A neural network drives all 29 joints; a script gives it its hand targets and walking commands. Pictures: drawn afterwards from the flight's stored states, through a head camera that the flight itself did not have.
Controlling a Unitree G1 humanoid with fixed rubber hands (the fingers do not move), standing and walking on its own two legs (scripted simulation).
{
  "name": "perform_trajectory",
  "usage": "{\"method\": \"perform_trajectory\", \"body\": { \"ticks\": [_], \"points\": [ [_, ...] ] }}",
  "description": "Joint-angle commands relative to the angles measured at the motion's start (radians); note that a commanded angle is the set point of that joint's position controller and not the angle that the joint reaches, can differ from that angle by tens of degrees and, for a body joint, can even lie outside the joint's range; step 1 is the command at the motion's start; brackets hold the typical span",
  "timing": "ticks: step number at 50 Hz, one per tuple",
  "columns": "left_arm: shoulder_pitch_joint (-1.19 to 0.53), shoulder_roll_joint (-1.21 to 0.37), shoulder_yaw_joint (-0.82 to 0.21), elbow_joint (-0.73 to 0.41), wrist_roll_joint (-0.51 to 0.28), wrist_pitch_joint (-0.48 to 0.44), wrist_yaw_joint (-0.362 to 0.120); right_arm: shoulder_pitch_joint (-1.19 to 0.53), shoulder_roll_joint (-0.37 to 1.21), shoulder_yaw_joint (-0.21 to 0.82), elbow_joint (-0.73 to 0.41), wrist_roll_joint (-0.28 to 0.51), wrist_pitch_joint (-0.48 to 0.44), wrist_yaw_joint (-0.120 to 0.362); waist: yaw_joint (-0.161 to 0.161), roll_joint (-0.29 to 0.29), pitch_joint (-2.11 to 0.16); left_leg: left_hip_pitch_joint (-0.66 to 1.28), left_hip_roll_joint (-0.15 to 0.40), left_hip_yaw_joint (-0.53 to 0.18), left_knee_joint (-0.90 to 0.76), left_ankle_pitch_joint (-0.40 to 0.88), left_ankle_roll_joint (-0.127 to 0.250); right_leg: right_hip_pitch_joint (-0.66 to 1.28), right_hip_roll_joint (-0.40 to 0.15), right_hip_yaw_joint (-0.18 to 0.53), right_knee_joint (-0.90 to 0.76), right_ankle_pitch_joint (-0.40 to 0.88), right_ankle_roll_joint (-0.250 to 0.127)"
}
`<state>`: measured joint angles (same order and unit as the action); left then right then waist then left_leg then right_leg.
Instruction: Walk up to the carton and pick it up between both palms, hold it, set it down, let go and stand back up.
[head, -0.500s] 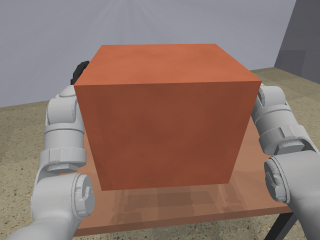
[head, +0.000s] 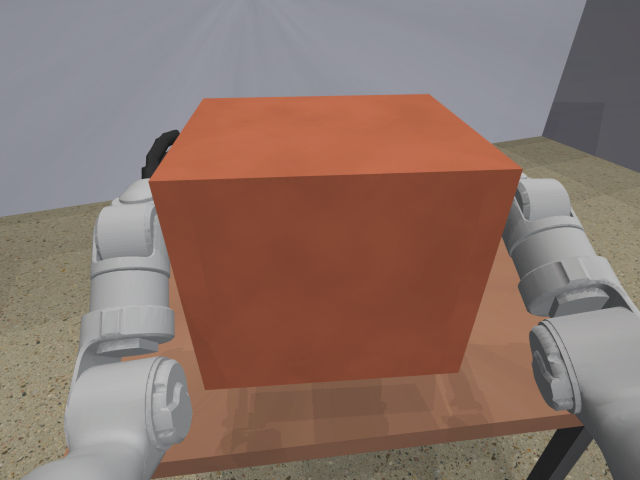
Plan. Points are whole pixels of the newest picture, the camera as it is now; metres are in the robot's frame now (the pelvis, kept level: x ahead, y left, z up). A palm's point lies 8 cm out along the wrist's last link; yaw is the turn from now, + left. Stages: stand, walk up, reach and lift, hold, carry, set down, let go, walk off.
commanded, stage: hold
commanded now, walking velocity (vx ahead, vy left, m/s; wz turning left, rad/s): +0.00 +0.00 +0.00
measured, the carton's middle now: (325, 230) +0.34 +0.00 +0.23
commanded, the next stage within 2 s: none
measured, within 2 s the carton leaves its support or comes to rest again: neither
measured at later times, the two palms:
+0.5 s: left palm (159, 190) +0.37 +0.20 +0.27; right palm (478, 182) +0.37 -0.18 +0.28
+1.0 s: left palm (158, 194) +0.37 +0.20 +0.27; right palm (474, 181) +0.37 -0.18 +0.27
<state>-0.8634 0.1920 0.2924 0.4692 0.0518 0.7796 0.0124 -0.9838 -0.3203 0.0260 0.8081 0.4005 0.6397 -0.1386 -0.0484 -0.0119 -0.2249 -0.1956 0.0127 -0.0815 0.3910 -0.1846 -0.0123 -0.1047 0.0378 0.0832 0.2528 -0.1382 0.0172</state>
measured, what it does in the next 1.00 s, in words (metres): stands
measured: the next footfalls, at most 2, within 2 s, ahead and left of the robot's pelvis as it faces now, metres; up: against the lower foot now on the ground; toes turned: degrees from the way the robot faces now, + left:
none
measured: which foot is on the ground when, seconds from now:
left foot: down 0.00-1.00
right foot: down 0.00-1.00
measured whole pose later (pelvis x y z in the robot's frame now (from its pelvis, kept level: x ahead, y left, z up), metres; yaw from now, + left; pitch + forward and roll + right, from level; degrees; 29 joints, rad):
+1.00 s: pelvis +0.00 +0.00 +0.00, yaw +0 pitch -1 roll -2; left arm -0.87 0.20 0.29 0.50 0.05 0.77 0.01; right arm -0.99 -0.32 0.03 0.82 0.40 0.64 -0.14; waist -0.05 -0.01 -0.23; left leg -0.20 0.01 -0.09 0.39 -0.19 -0.01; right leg -0.10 0.04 0.08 0.25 -0.14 0.02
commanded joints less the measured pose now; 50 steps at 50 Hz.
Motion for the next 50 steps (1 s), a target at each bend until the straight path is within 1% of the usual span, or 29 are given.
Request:
{"method": "perform_trajectory", "body": {
  "ticks": [1, 3, 4, 5, 7, 8, 9, 10, 11, 15, 18, 20, 22, 23, 24, 25, 28, 30, 33, 37, 38, 39, 40, 43, 44, 45, 48, 49, 50],
  "points": [
    [-0.771, -0.577, -0.376, -0.185, -0.16, -0.046, -0.156, -0.906, 0.62, 0.171, -0.501, 0.197, -0.043, 0.125, -0.018, 0.058, -0.354, 0.17, -0.056, 0.038, -0.028, 0.308, -0.019, 0.075, 0.051, -0.036, -0.017, 0.277, -0.002],
    [-0.8, -0.557, -0.351, -0.165, -0.151, -0.047, -0.154, -0.915, 0.627, 0.157, -0.444, 0.19, -0.036, 0.132, -0.004, 0.045, -0.32, 0.144, -0.061, 0.041, -0.044, 0.237, -0.01, 0.052, 0.05, -0.035, -0.032, 0.188, -0.002],
    [-0.82, -0.576, -0.369, -0.225, -0.159, -0.057, -0.152, -0.87, 0.636, 0.165, -0.439, 0.193, -0.036, 0.134, -0.012, 0.071, -0.357, 0.154, -0.057, 0.036, -0.035, 0.271, -0.021, 0.06, 0.05, -0.036, -0.016, 0.224, -0.01],
    [-0.811, -0.568, -0.368, -0.174, -0.15, -0.053, -0.156, -0.892, 0.619, 0.152, -0.431, 0.188, -0.037, 0.131, -0.02, 0.076, -0.321, 0.161, -0.055, 0.042, -0.042, 0.247, -0.024, 0.037, 0.049, -0.037, -0.028, 0.199, -0.01],
    [-0.798, -0.556, -0.348, -0.163, -0.159, -0.058, -0.162, -0.906, 0.642, 0.172, -0.461, 0.192, -0.038, 0.128, 0.0, 0.028, -0.341, 0.151, -0.064, 0.042, -0.041, 0.261, -0.008, 0.07, 0.043, -0.035, -0.026, 0.234, 0.003],
    [-0.794, -0.546, -0.35, -0.178, -0.15, -0.058, -0.165, -0.883, 0.632, 0.165, -0.463, 0.183, -0.034, 0.123, -0.019, 0.043, -0.337, 0.162, -0.062, 0.047, -0.039, 0.247, -0.014, 0.073, 0.043, -0.04, -0.024, 0.226, 0.005],
    [-0.773, -0.556, -0.357, -0.186, -0.156, -0.05, -0.166, -0.924, 0.628, 0.178, -0.512, 0.197, -0.039, 0.124, -0.002, 0.04, -0.373, 0.153, -0.064, 0.04, -0.034, 0.282, -0.013, 0.09, 0.049, -0.037, -0.019, 0.244, -0.001],
    [-0.779, -0.56, -0.365, -0.177, -0.162, -0.055, -0.162, -0.925, 0.627, 0.182, -0.521, 0.198, -0.044, 0.123, -0.007, 0.051, -0.379, 0.169, -0.06, 0.04, -0.03, 0.278, -0.013, 0.073, 0.047, -0.037, -0.02, 0.25, -0.002],
    [-0.796, -0.58, -0.365, -0.15, -0.16, -0.058, -0.16, -0.931, 0.631, 0.178, -0.493, 0.196, -0.04, 0.126, 0.0, 0.046, -0.344, 0.146, -0.06, 0.041, -0.044, 0.257, -0.013, 0.056, 0.051, -0.041, -0.027, 0.215, 0.001],
    [-0.795, -0.598, -0.386, -0.17, -0.16, -0.047, -0.158, -0.885, 0.598, 0.142, -0.414, 0.179, -0.035, 0.139, -0.022, 0.087, -0.311, 0.133, -0.041, 0.03, -0.052, 0.229, -0.035, 0.042, 0.055, -0.037, -0.018, 0.183, -0.027],
    [-0.808, -0.599, -0.38, -0.186, -0.163, -0.055, -0.148, -0.904, 0.622, 0.152, -0.437, 0.188, -0.038, 0.141, -0.015, 0.079, -0.354, 0.146, -0.047, 0.034, -0.043, 0.261, -0.029, 0.062, 0.056, -0.042, -0.024, 0.207, -0.016],
    [-0.81, -0.55, -0.334, -0.134, -0.162, -0.052, -0.149, -0.937, 0.632, 0.16, -0.444, 0.18, -0.037, 0.138, 0.006, 0.013, -0.321, 0.126, -0.056, 0.034, -0.05, 0.212, 0.004, 0.056, 0.045, -0.031, -0.035, 0.173, -0.007],
    [-0.806, -0.571, -0.34, -0.112, -0.152, -0.053, -0.157, -0.923, 0.613, 0.141, -0.41, 0.164, -0.039, 0.142, -0.008, 0.036, -0.31, 0.113, -0.05, 0.037, -0.061, 0.185, -0.009, 0.041, 0.049, -0.037, -0.03, 0.139, -0.013],
    [-0.846, -0.569, -0.345, -0.165, -0.171, -0.062, -0.156, -0.916, 0.634, 0.143, -0.415, 0.163, -0.036, 0.145, -0.013, 0.022, -0.337, 0.125, -0.046, 0.036, -0.062, 0.178, -0.01, 0.051, 0.049, -0.04, -0.024, 0.147, -0.014],
    [-0.851, -0.595, -0.385, -0.201, -0.181, -0.065, -0.148, -0.904, 0.632, 0.147, -0.401, 0.173, -0.038, 0.147, -0.014, 0.073, -0.356, 0.145, -0.045, 0.038, -0.05, 0.217, -0.026, 0.035, 0.053, -0.038, -0.021, 0.176, -0.023],
    [-0.843, -0.586, -0.374, -0.153, -0.164, -0.06, -0.148, -0.919, 0.618, 0.137, -0.387, 0.171, -0.041, 0.148, -0.014, 0.084, -0.34, 0.132, -0.043, 0.035, -0.054, 0.19, -0.024, 0.027, 0.051, -0.04, -0.025, 0.148, -0.023],
    [-0.803, -0.577, -0.346, -0.114, -0.162, -0.056, -0.148, -0.97, 0.633, 0.165, -0.457, 0.182, -0.048, 0.145, 0.009, 0.031, -0.347, 0.136, -0.053, 0.036, -0.046, 0.241, -0.005, 0.054, 0.054, -0.041, -0.026, 0.195, -0.008],
    [-0.839, -0.575, -0.336, -0.129, -0.159, -0.065, -0.153, -0.91, 0.628, 0.141, -0.387, 0.17, -0.039, 0.147, -0.014, 0.044, -0.304, 0.119, -0.052, 0.039, -0.06, 0.192, -0.015, 0.039, 0.05, -0.041, -0.028, 0.156, -0.013],
    [-0.83, -0.571, -0.338, -0.128, -0.161, -0.064, -0.151, -0.951, 0.636, 0.154, -0.447, 0.186, -0.051, 0.141, 0.002, 0.042, -0.374, 0.148, -0.056, 0.041, -0.046, 0.215, -0.007, 0.048, 0.047, -0.04, -0.029, 0.174, -0.004],
    [-0.831, -0.58, -0.353, -0.145, -0.154, -0.062, -0.153, -0.919, 0.626, 0.142, -0.408, 0.177, -0.046, 0.143, -0.009, 0.056, -0.328, 0.135, -0.049, 0.04, -0.055, 0.212, -0.017, 0.04, 0.05, -0.038, -0.026, 0.176, -0.019],
    [-0.829, -0.579, -0.36, -0.155, -0.151, -0.059, -0.155, -0.915, 0.619, 0.146, -0.403, 0.183, -0.047, 0.148, 0.0, 0.085, -0.345, 0.144, -0.049, 0.046, -0.052, 0.22, -0.024, 0.035, 0.051, -0.041, -0.021, 0.17, -0.017],
    [-0.819, -0.575, -0.347, -0.135, -0.151, -0.056, -0.15, -0.939, 0.628, 0.158, -0.421, 0.19, -0.047, 0.146, 0.01, 0.063, -0.351, 0.127, -0.053, 0.037, -0.05, 0.209, -0.013, 0.051, 0.051, -0.038, -0.025, 0.16, -0.013],
    [-0.83, -0.572, -0.359, -0.18, -0.165, -0.061, -0.148, -0.922, 0.642, 0.16, -0.44, 0.193, -0.047, 0.141, 0.001, 0.072, -0.39, 0.148, -0.055, 0.04, -0.041, 0.245, -0.015, 0.072, 0.045, -0.035, -0.022, 0.205, -0.008],
    [-0.788, -0.587, -0.367, -0.123, -0.149, -0.05, -0.157, -0.938, 0.601, 0.139, -0.434, 0.18, -0.048, 0.134, -0.017, 0.073, -0.322, 0.148, -0.054, 0.04, -0.04, 0.24, -0.024, 0.039, 0.053, -0.041, -0.03, 0.188, -0.009],
    [-0.815, -0.602, -0.386, -0.175, -0.177, -0.059, -0.158, -0.938, 0.618, 0.148, -0.474, 0.186, -0.05, 0.134, -0.024, 0.06, -0.365, 0.169, -0.051, 0.038, -0.04, 0.276, -0.024, 0.051, 0.055, -0.039, -0.028, 0.223, -0.011],
    [-0.806, -0.577, -0.363, -0.167, -0.166, -0.061, -0.154, -0.886, 0.618, 0.15, -0.417, 0.179, -0.041, 0.134, -0.021, 0.056, -0.334, 0.152, -0.049, 0.035, -0.047, 0.238, -0.02, 0.049, 0.05, -0.038, -0.026, 0.201, -0.01],
    [-0.787, -0.562, -0.337, -0.112, -0.138, -0.052, -0.163, -0.909, 0.623, 0.153, -0.41, 0.178, -0.04, 0.138, -0.001, 0.042, -0.29, 0.113, -0.053, 0.036, -0.051, 0.224, -0.011, 0.058, 0.047, -0.03, -0.031, 0.182, -0.013],
    [-0.809, -0.585, -0.368, -0.156, -0.145, -0.052, -0.159, -0.91, 0.615, 0.142, -0.417, 0.182, -0.042, 0.138, -0.012, 0.081, -0.323, 0.135, -0.047, 0.034, -0.052, 0.229, -0.026, 0.058, 0.05, -0.035, -0.025, 0.183, -0.021],
    [-0.806, -0.569, -0.342, -0.163, -0.151, -0.055, -0.163, -0.907, 0.637, 0.155, -0.441, 0.191, -0.041, 0.135, -0.002, 0.048, -0.337, 0.129, -0.056, 0.04, -0.047, 0.245, -0.013, 0.084, 0.045, -0.03, -0.022, 0.21, -0.011]
  ]
}}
